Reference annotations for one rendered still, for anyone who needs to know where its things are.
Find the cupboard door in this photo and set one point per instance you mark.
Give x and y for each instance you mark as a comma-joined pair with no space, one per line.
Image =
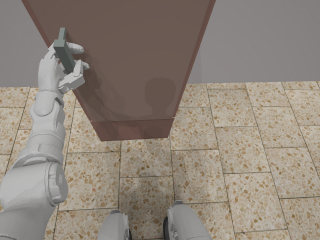
138,51

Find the left robot thigh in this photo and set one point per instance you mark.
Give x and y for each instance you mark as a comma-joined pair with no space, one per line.
114,227

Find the robot thigh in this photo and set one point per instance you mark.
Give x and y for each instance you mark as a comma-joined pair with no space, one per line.
183,220
114,227

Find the left robot upper arm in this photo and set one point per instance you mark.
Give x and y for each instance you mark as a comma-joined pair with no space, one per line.
30,195

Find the left robot hand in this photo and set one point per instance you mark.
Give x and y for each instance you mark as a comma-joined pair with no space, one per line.
50,72

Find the left robot forearm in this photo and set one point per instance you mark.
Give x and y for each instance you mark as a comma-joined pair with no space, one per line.
46,140

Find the right robot thigh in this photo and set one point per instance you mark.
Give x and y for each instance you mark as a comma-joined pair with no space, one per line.
183,220

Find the handle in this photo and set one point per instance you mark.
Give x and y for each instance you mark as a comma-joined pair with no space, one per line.
62,50

